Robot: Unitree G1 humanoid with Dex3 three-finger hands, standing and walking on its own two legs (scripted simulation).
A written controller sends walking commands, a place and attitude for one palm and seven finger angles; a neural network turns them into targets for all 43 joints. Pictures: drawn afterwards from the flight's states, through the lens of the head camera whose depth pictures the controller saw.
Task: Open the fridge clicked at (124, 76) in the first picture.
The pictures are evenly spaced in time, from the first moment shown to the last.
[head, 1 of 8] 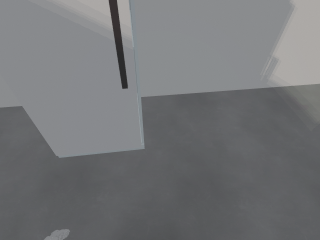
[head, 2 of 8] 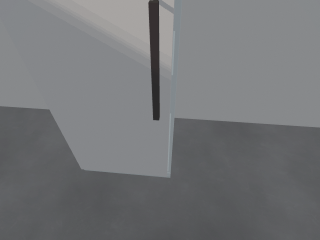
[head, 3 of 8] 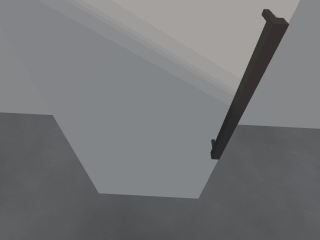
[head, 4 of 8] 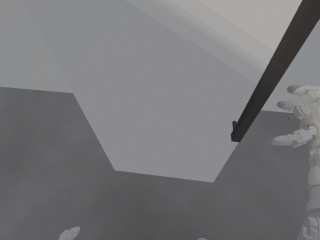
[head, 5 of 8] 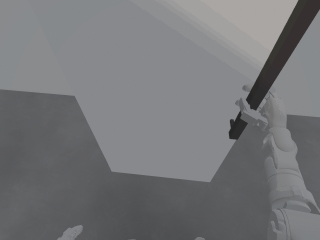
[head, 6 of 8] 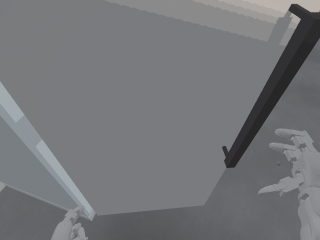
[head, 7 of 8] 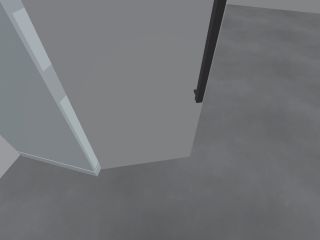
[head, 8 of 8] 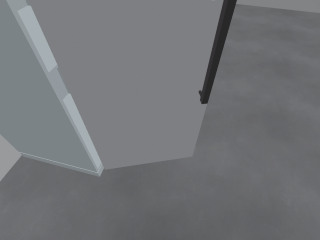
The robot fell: no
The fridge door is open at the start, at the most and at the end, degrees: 0 71 66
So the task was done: yes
